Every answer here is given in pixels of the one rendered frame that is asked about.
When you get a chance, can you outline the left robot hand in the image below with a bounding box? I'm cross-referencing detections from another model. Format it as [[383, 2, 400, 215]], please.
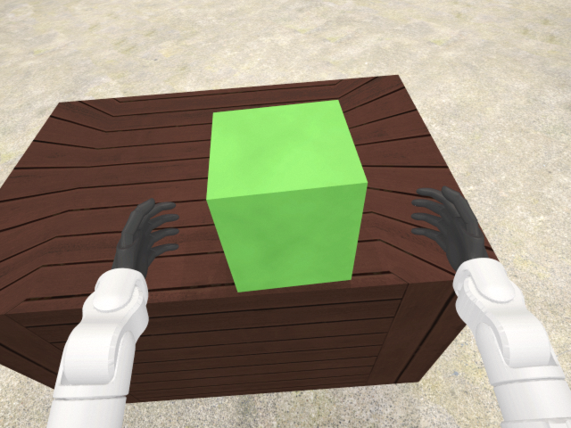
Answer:
[[111, 198, 179, 278]]

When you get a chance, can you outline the left robot forearm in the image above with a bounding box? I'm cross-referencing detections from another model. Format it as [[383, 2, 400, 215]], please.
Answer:
[[46, 268, 149, 428]]

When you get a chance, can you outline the right robot hand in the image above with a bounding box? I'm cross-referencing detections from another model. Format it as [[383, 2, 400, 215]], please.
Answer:
[[411, 185, 489, 272]]

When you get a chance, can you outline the pedestal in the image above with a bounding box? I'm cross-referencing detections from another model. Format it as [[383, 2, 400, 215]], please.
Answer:
[[0, 75, 499, 403]]

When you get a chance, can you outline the right robot forearm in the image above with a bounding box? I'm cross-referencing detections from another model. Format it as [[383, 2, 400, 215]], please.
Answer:
[[453, 258, 571, 428]]

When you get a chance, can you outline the carton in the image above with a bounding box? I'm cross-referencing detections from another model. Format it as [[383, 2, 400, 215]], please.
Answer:
[[206, 100, 368, 292]]

